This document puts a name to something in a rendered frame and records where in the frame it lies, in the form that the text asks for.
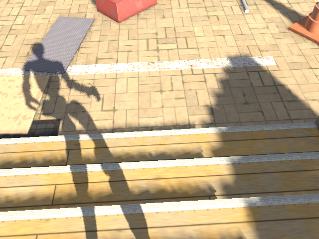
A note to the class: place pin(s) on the stairs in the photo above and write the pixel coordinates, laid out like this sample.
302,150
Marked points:
228,182

